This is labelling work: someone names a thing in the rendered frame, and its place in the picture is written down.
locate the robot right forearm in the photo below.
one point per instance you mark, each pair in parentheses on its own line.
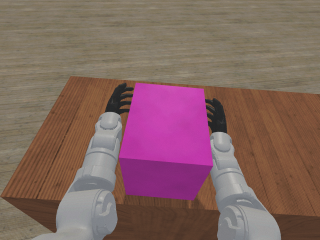
(227,177)

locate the robot left upper arm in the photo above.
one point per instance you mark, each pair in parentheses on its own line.
(84,215)

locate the robot left forearm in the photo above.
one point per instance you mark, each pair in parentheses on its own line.
(99,165)

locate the pedestal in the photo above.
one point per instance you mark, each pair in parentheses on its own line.
(276,140)

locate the left robot hand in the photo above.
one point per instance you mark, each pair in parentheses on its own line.
(115,102)

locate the robot right upper arm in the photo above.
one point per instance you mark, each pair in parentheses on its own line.
(237,222)

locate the carton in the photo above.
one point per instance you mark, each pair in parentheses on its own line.
(166,149)

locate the right robot hand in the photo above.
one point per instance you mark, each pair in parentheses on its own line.
(218,118)

